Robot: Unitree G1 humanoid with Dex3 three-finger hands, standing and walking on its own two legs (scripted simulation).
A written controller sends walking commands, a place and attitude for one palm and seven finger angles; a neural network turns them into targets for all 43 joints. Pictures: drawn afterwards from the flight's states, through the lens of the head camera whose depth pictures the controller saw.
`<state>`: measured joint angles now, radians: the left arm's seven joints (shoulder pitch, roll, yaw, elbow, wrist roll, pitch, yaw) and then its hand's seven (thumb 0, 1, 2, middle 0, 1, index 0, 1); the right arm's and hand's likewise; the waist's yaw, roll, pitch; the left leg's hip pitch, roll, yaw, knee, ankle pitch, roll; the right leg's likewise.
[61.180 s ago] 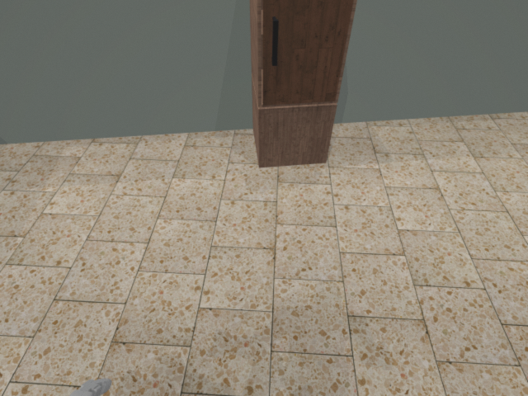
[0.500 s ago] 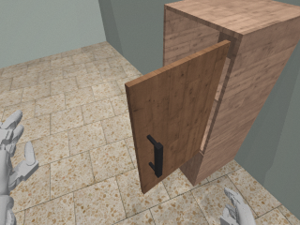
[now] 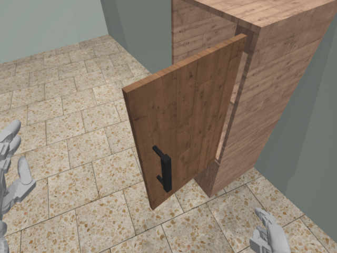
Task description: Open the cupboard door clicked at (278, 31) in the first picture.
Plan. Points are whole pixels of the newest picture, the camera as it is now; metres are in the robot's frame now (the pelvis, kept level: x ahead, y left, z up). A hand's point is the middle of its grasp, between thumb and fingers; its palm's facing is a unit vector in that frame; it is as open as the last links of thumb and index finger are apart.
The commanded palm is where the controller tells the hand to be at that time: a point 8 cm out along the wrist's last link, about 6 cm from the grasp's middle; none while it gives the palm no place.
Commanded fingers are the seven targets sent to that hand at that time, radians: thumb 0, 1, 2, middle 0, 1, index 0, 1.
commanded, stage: step back with the hand held close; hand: left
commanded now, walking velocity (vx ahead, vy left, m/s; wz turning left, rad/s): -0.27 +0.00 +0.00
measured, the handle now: (162, 170) +0.35 +0.05 -0.04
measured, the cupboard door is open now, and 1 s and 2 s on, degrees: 95 95 95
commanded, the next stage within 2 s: stop stepping back and stand still in 0.86 s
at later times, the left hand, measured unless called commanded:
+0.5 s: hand out of the picture +0.12 +0.30 +0.15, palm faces +0.41 -0.76 -0.51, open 7.4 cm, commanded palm +0.05 +0.34 +0.17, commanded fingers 0.00 0.90 0.90 -0.20 -0.30 -0.20 -0.30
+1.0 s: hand out of the picture +0.02 +0.33 +0.16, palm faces +0.50 -0.75 -0.43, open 7.4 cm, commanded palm -0.07 +0.35 +0.17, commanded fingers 0.00 0.90 0.90 -0.20 -0.30 -0.20 -0.30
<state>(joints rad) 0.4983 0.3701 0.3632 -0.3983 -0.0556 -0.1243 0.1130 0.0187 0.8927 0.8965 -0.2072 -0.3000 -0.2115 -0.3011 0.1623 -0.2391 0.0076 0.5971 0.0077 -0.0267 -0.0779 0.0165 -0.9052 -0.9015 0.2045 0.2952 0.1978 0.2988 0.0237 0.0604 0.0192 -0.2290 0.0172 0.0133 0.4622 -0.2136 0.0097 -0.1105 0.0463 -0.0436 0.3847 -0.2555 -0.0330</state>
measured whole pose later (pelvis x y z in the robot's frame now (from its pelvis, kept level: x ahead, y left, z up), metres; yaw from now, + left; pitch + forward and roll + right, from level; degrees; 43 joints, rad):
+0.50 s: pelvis -0.08 +0.03 -0.01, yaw +1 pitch -1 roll -3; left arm 0.57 0.42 0.42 -0.50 -0.02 -0.19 0.15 0.02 0.89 0.90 -0.21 -0.30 -0.21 -0.30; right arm 0.21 -0.22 0.01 0.55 0.01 -0.03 -0.09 0.02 -0.90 -0.90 0.20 0.30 0.20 0.30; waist -0.01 0.03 0.04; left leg -0.41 -0.01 0.01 0.56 -0.16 0.06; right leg -0.30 0.04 -0.02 0.52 -0.24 0.01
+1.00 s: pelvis -0.18 +0.04 -0.01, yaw +5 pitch +2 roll -3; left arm 0.48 0.43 0.46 -0.56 -0.04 -0.20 0.16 0.02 0.89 0.90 -0.21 -0.30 -0.21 -0.30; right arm 0.14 -0.15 -0.01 0.62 -0.02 -0.12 -0.04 0.02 -0.91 -0.90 0.20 0.30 0.20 0.30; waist 0.01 -0.03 0.07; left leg -0.43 0.04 0.04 0.58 -0.19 0.05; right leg -0.52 0.10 0.04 1.09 -0.45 0.03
